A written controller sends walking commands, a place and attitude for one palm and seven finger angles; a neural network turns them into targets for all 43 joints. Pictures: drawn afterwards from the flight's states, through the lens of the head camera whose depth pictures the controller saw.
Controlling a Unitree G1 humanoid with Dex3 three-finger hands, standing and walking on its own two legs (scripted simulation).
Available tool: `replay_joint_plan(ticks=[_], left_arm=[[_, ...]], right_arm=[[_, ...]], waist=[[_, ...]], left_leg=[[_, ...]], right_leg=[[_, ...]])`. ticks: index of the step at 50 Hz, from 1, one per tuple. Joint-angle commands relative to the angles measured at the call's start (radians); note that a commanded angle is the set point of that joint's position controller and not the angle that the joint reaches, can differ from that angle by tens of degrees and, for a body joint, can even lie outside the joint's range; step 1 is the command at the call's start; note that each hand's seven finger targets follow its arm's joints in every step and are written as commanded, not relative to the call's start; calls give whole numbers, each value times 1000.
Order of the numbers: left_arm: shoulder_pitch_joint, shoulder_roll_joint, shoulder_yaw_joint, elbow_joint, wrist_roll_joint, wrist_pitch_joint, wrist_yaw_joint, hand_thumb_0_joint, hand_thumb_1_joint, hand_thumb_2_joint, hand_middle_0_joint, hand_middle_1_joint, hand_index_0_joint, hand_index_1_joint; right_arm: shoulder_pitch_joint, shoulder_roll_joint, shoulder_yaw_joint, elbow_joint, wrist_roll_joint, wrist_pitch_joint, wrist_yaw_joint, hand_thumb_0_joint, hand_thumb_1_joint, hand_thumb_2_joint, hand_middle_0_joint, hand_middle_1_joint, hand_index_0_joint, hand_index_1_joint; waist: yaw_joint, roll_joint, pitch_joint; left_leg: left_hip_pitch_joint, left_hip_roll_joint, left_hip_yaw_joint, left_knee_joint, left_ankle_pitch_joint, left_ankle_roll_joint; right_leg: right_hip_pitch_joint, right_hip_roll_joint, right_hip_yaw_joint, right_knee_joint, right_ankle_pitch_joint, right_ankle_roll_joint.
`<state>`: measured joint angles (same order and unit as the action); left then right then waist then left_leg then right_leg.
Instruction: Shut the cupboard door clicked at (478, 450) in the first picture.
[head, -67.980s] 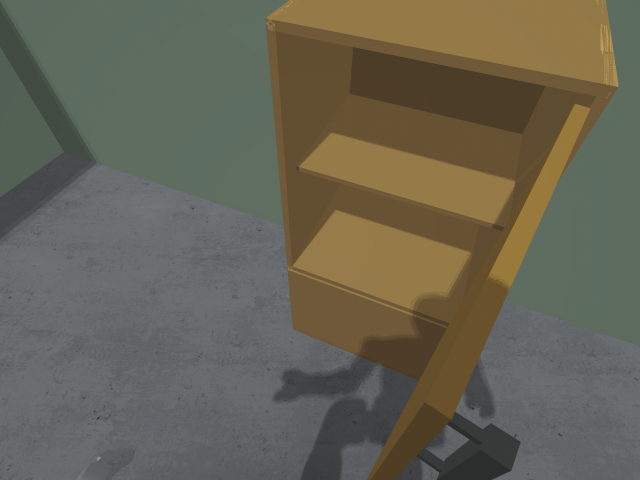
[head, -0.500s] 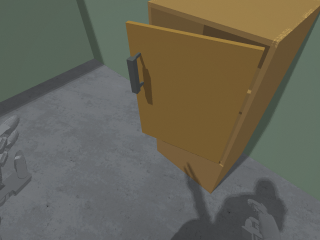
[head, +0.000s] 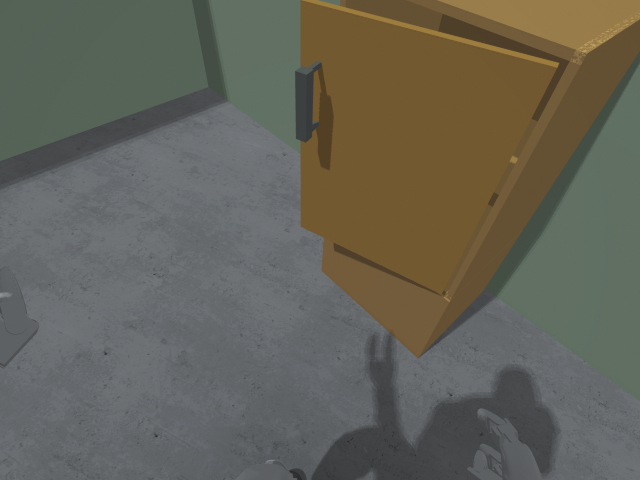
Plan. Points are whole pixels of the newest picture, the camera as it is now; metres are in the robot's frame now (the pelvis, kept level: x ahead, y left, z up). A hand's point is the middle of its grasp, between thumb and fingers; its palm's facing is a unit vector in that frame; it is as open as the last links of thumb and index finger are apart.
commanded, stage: step back with the hand held close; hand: left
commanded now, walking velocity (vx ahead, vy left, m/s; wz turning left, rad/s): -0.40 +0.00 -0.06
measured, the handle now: (310, 101) +0.78 +0.08 +0.06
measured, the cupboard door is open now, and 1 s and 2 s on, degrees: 16 16 16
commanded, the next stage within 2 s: stop stepping back and stand still in 0.24 s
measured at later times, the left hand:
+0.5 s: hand out of the picture +0.05 +0.28 +0.21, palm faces +0.50 -0.71 -0.50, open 7.4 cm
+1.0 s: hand out of the picture -0.06 +0.30 +0.20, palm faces +0.34 -0.76 -0.55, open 7.4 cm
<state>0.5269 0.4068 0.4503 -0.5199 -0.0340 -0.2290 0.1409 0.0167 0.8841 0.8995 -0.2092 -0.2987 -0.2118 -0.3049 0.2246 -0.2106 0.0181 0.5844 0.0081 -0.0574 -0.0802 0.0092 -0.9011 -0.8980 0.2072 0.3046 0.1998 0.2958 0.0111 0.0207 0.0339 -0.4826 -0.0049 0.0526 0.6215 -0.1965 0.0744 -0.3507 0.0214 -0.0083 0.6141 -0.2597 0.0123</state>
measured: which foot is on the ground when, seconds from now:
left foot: down 0.00-0.50, up 0.52-0.66, down 0.68-1.00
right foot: down 0.00-0.26, up 0.28-0.48, down 0.50-1.00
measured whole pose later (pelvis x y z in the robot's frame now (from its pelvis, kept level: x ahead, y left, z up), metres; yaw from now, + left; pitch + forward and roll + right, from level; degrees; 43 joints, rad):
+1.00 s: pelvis -0.26 +0.04 +0.02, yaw +1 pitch -1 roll -2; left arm 0.66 0.53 0.49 -0.61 -0.05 -0.21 0.15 0.02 0.88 0.90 -0.21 -0.30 -0.21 -0.31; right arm 0.27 -0.17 0.02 0.57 0.00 -0.09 -0.07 0.01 -0.90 -0.90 0.21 0.30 0.20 0.30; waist -0.06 -0.02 0.02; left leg -0.38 0.04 0.05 0.49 -0.21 0.01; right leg -0.26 0.01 -0.02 0.47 -0.28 -0.01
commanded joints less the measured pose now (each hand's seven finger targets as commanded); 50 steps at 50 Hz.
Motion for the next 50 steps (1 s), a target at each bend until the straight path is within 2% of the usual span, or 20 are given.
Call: replay_joint_plan(ticks=[1,6,9,12,14,17,22,23,24,25,26,28,30,32,34,35,37,41,45,50], left_arm=[[-74,219,155,-186,2,-68,35,0,900,900,-200,-300,-200,-300],[-69,220,122,-141,-11,-70,50,0,900,900,-200,-300,-200,-300],[-108,220,94,-165,-11,-71,57,0,900,900,-200,-300,-200,-300],[-91,229,108,-206,-14,-76,56,0,900,900,-200,-300,-200,-300],[-85,248,164,-248,-11,-76,51,0,900,900,-200,-300,-200,-300],[-128,322,225,-373,-45,-109,40,0,900,900,-200,-300,-200,-300],[89,256,218,-265,-85,-77,27,0,900,900,-200,-300,-200,-300],[45,271,221,-267,-81,-72,25,0,900,900,-200,-300,-200,-300],[18,291,227,-258,-72,-74,27,0,900,900,-200,-300,-200,-300],[-31,307,207,-254,-60,-79,32,0,900,900,-200,-300,-200,-300],[-113,339,225,-269,-64,-81,50,0,900,900,-200,-300,-200,-300],[-127,214,91,-196,-33,-22,33,0,900,900,-200,-300,-200,-300],[-203,205,64,-112,-23,-2,48,0,900,900,-200,-300,-200,-300],[-324,172,6,-38,-7,14,52,0,900,900,-200,-300,-200,-300],[-397,158,-36,-91,4,5,55,0,900,900,-200,-300,-200,-300],[-410,168,-28,-132,8,-5,58,0,900,900,-200,-300,-200,-300],[-234,182,5,-163,1,-4,50,0,900,900,-200,-300,-200,-300],[-3,256,151,-313,-12,-20,34,0,900,900,-200,-300,-200,-300],[142,250,198,-271,-21,-23,43,0,900,900,-200,-300,-200,-300],[88,216,166,-141,-26,-15,57,0,900,900,-200,-300,-200,-300]], right_arm=[[-89,-161,-75,-141,-9,-71,-11,0,-900,-900,200,300,200,300],[-59,-131,-72,-104,-12,-55,0,0,-900,-900,200,300,200,300],[-60,-122,-66,-105,-1,-44,0,0,-900,-900,200,300,200,300],[-66,-139,-65,-122,1,-48,-13,0,-900,-900,200,300,200,300],[-127,-151,-77,-148,-8,-67,-17,0,-900,-900,200,300,200,300],[-116,-108,-102,-124,-12,-108,7,0,-900,-900,200,300,200,300],[-92,-102,-82,-126,2,-132,23,0,-900,-900,200,300,200,300],[-96,-109,-81,-116,3,-125,23,0,-900,-900,200,300,200,300],[-75,-106,-82,-97,8,-117,21,0,-900,-900,200,300,200,300],[-63,-112,-89,-69,4,-105,22,0,-900,-900,200,300,200,300],[-58,-128,-89,-42,-14,-102,22,0,-900,-900,200,300,200,300],[-72,-104,-65,-57,8,-100,12,0,-900,-900,200,300,200,300],[-90,-101,-45,-52,-2,-95,-14,0,-900,-900,200,300,200,300],[-74,-116,-42,-18,-3,-104,-29,0,-900,-900,200,300,200,300],[-63,-148,-48,-47,5,-125,-33,0,-900,-900,200,300,200,300],[-66,-147,-47,-65,7,-128,-31,0,-900,-900,200,300,200,300],[-65,-118,-39,-86,4,-127,-21,0,-900,-900,200,300,200,300],[-112,-119,-45,-141,-1,-115,8,0,-900,-900,200,300,200,300],[-84,-104,-55,-169,-1,-84,8,0,-900,-900,200,300,200,300],[-49,-109,-68,-120,-9,-71,-8,0,-900,-900,200,300,200,300]], waist=[[-14,71,-116],[-31,-114,-92],[-45,-143,-93],[-47,60,-73],[2,361,-141],[16,177,-280],[6,289,-260],[0,213,-211],[-12,5,-156],[-14,-257,-83],[-17,-221,-61],[-21,-248,-16],[-23,-129,41],[-42,3,34],[-21,173,-53],[-6,167,-85],[-18,113,-172],[-1,195,-165],[-20,178,-147],[-39,20,-92]], left_leg=[[-137,123,-156,-228,-478,-15],[126,44,-77,35,-275,-71],[190,41,-91,68,-251,-63],[64,135,-240,-183,-434,-19],[-353,333,-419,-557,-691,38],[-60,279,-240,-444,-313,-18],[78,216,-40,-446,-407,-148],[101,166,31,-331,-401,-177],[219,68,111,-8,-287,-190],[295,24,-7,401,-211,-163],[199,43,-109,547,-224,-138],[-5,45,-131,478,-179,-107],[62,68,-62,201,-162,-93],[225,41,-26,-88,-55,-79],[324,177,-163,-201,253,-31],[333,230,-200,-211,299,-8],[343,196,-196,-240,291,-20],[57,199,-227,-484,-479,-29],[-38,129,-97,-401,-472,-64],[107,80,-33,-225,-332,-81]], right_leg=[[144,-44,150,-84,-153,-54],[-203,-200,296,-299,-254,-115],[-287,-207,236,-299,-289,-97],[-224,-69,101,-101,-350,-46],[215,116,-42,446,-238,-11],[134,101,-28,515,-309,-16],[210,107,-152,6,-376,-48],[167,60,-111,-157,-373,-67],[-61,-79,99,-362,-410,-116],[-381,-329,461,-526,-523,-193],[-369,-435,511,-528,-349,-265],[-111,-279,327,-329,11,-212],[-48,-235,223,-234,250,-159],[-35,-173,153,-151,292,-90],[-4,-66,94,-21,229,-10],[12,-45,90,-47,116,3],[82,-15,24,-64,133,-2],[260,23,-25,-46,-120,-1],[323,22,-53,-121,-121,-23],[90,-55,52,-260,-226,-64]])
